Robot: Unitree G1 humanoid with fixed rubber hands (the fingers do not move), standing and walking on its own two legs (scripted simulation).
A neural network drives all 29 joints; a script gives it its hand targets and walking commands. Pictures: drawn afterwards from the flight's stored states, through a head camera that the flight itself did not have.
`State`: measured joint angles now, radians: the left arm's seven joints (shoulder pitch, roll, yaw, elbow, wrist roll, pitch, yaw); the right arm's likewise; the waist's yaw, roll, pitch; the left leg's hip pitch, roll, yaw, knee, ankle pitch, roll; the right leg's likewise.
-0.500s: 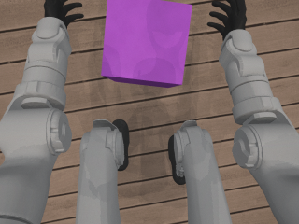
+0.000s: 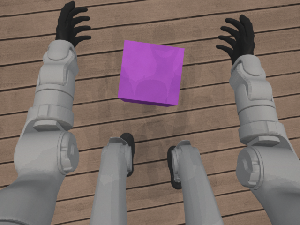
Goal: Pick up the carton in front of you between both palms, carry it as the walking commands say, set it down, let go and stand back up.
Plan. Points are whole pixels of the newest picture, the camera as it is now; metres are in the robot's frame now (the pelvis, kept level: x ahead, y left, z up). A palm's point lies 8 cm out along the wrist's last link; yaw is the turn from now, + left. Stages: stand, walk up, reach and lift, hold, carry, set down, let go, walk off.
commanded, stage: set down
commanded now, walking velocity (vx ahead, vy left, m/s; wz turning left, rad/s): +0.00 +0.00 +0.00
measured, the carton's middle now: (149, 79) +0.50 +0.02 -0.44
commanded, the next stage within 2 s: let go in 0.18 s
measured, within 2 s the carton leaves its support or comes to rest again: neither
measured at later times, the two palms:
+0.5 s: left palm (28, 67) +0.43 +0.23 +0.01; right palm (288, 71) +0.44 -0.20 +0.02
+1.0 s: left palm out of the picture +0.28 +0.23 +0.13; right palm out of the picture +0.29 -0.24 +0.14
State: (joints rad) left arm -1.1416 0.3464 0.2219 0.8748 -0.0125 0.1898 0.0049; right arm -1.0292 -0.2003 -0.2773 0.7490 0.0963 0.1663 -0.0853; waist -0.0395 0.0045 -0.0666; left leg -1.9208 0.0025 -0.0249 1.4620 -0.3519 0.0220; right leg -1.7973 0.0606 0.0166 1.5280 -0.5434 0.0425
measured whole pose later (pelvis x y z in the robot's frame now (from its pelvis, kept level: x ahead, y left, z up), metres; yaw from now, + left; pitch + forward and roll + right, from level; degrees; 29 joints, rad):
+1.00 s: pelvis +0.10 -0.01 +0.21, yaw +3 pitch +10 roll +1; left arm 0.15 0.21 0.08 0.48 0.02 -0.02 -0.03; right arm 0.16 -0.19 -0.05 0.47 0.01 -0.02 0.06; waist -0.03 -0.04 0.00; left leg -0.46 -0.01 0.00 0.47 -0.18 0.00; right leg -0.36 0.02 0.06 0.50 -0.32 0.00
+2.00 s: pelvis +0.12 +0.00 +0.21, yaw +3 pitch -1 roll +0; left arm 0.24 0.35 0.04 0.71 0.04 0.02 0.02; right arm 0.14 -0.33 -0.03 0.80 -0.03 0.00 -0.02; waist 0.00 -0.02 0.00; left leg -0.23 -0.01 0.01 0.52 -0.28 0.01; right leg -0.10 0.01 0.07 0.47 -0.37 0.01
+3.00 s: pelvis +0.10 +0.00 +0.22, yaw +3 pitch -2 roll +0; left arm 0.18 0.38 0.01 0.95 0.02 0.00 0.01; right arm 0.11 -0.38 -0.01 1.03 -0.02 -0.02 -0.01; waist -0.01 -0.01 0.02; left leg -0.18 -0.01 0.00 0.39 -0.17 0.01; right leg -0.04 0.01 0.06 0.36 -0.27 0.01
